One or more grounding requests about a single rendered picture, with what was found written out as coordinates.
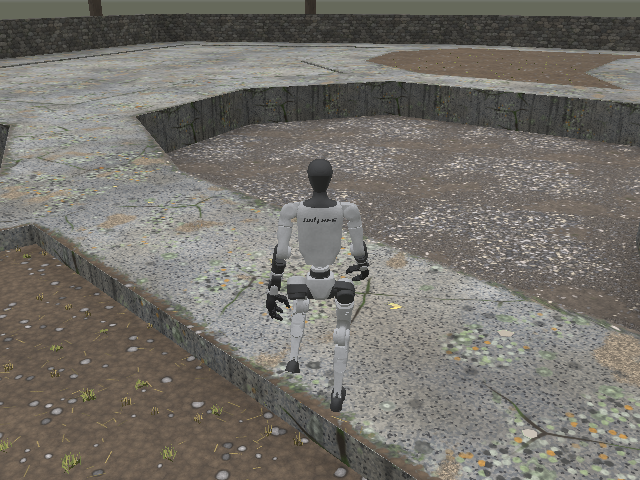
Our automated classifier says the robot torso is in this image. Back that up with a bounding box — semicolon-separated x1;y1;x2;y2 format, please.
296;198;344;300

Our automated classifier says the robot right upper arm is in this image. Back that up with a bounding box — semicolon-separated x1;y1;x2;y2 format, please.
341;202;365;256

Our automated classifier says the left robot forearm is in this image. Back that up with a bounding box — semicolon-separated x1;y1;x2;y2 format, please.
267;244;286;296

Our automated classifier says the right robot hand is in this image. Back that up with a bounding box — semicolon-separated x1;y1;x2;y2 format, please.
346;265;369;281

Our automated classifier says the robot left upper arm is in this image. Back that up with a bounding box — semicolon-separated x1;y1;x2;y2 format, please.
276;202;299;260

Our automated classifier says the left robot hand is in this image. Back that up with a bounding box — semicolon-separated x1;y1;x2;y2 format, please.
266;293;290;321

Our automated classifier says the right robot forearm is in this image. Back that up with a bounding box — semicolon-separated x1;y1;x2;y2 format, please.
354;241;369;271

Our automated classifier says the right robot shin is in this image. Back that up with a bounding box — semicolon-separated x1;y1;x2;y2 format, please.
333;329;350;398

